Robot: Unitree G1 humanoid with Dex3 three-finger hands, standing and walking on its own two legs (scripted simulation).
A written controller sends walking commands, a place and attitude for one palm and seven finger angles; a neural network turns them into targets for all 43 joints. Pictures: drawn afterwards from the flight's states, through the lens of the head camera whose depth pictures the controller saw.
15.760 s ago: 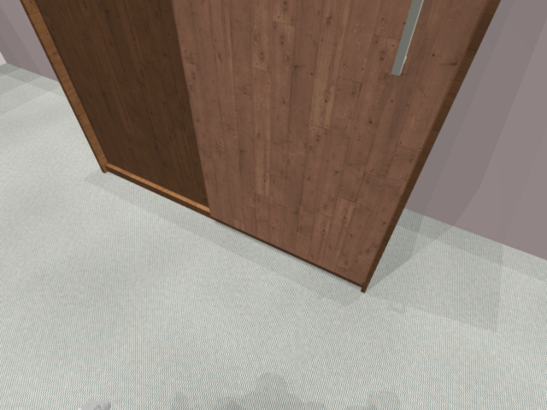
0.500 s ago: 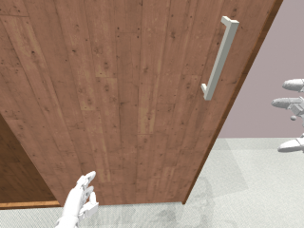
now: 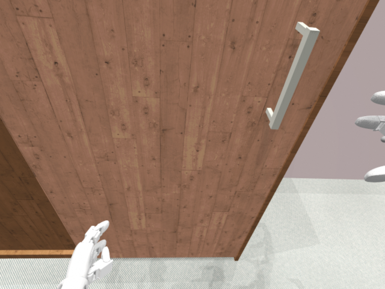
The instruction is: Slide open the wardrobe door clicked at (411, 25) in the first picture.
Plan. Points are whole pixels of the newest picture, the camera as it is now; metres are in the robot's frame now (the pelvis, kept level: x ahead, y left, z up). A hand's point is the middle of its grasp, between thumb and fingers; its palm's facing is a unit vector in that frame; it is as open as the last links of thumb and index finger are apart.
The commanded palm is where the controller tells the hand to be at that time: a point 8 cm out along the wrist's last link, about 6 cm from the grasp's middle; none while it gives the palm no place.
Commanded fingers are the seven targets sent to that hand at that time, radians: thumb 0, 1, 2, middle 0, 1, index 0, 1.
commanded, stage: raise the hand with hooked fingers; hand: right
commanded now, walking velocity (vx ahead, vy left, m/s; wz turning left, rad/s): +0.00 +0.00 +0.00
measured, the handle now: (286, 80) +0.45 -0.17 +0.27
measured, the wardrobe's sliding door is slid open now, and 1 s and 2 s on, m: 0.00 0.00 0.00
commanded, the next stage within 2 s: move the hooked fingers beside the handle in 0.10 s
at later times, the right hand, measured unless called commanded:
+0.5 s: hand (368, 128) +0.31 -0.27 +0.26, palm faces +0.07 +0.99 -0.13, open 14.0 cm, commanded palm +0.27 -0.31 +0.27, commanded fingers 0.00 0.50 -0.30 0.30 1.20 0.30 1.20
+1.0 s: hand (346, 114) +0.34 -0.25 +0.26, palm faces +0.04 +0.99 -0.10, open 14.0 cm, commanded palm +0.31 -0.30 +0.27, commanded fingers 0.00 0.50 -0.30 0.30 1.20 0.30 1.20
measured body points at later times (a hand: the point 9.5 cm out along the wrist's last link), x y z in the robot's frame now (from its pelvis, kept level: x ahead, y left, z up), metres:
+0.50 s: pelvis +0.00 +0.00 +0.00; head -0.03 +0.03 +0.45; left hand +0.21 +0.23 -0.07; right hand +0.30 -0.32 +0.27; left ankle -0.02 +0.11 -0.74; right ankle -0.01 -0.12 -0.74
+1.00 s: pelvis +0.00 +0.00 +0.00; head -0.02 +0.02 +0.45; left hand +0.19 +0.23 -0.07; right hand +0.34 -0.30 +0.27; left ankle -0.02 +0.11 -0.74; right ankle -0.01 -0.12 -0.74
